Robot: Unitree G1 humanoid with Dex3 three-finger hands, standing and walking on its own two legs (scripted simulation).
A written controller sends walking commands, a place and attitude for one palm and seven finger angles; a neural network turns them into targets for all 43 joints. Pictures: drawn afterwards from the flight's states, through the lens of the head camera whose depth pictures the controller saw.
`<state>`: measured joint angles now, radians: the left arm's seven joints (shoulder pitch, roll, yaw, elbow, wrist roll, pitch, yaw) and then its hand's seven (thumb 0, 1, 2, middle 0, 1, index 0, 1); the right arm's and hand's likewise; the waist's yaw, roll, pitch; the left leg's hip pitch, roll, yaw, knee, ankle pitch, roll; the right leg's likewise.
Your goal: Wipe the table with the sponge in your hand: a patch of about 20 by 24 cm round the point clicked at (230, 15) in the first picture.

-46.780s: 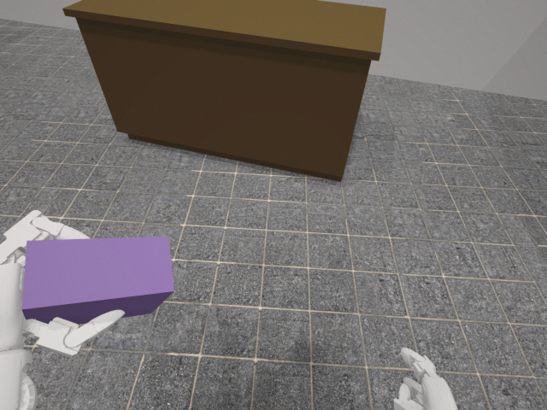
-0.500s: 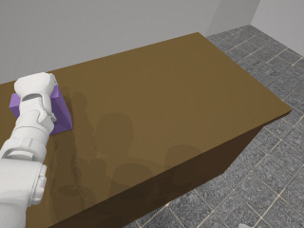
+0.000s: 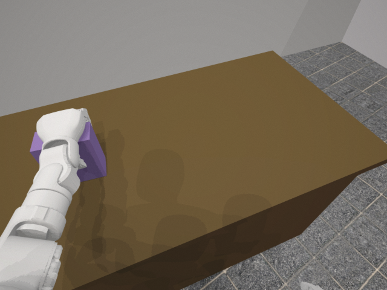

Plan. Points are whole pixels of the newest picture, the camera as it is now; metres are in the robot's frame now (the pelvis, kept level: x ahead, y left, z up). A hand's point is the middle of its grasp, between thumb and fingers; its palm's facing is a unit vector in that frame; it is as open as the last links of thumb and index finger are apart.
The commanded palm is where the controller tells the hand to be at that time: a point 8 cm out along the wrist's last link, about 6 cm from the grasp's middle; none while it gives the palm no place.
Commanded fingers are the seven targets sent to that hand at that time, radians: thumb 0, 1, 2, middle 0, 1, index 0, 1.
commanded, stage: wipe back along the first lane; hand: left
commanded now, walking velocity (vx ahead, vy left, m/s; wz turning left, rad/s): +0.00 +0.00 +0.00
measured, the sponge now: (76, 161) +0.38 +0.32 +0.02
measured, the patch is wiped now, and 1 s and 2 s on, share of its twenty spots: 1.00 1.00 1.00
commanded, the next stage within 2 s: lift the sponge slowly off the table in 1.38 s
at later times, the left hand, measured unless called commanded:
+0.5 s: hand (75, 163) +0.34 +0.28 +0.08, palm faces -0.02 -0.03 -1.00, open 10.3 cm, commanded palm +0.31 +0.26 +0.11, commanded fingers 0.00 0.10 1.30 -1.20 -1.60 -1.20 -1.60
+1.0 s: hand (80, 179) +0.30 +0.25 +0.08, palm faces +0.03 -0.05 -1.00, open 10.3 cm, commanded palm +0.26 +0.24 +0.11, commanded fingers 0.00 0.10 1.30 -1.20 -1.60 -1.20 -1.60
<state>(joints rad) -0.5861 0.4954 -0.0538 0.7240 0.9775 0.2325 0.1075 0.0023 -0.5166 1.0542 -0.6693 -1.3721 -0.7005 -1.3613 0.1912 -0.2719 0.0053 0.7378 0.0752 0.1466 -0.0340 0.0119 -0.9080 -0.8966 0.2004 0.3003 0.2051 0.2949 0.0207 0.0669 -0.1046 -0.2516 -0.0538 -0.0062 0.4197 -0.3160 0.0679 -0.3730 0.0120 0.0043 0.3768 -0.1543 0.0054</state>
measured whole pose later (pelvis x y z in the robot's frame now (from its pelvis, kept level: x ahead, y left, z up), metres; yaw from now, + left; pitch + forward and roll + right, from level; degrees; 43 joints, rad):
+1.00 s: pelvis -0.02 -0.03 +0.00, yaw +0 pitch +3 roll +0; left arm -0.26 0.42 -0.15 0.28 0.96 0.45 0.09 0.00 -0.49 1.05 -0.64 -1.40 -0.67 -1.39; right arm 0.06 -0.28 0.04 0.67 0.08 0.12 -0.05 0.02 -0.91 -0.90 0.20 0.30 0.20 0.29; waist 0.07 0.08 -0.07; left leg -0.16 -0.04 -0.01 0.42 -0.31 0.04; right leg -0.30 0.03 0.00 0.42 -0.17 -0.02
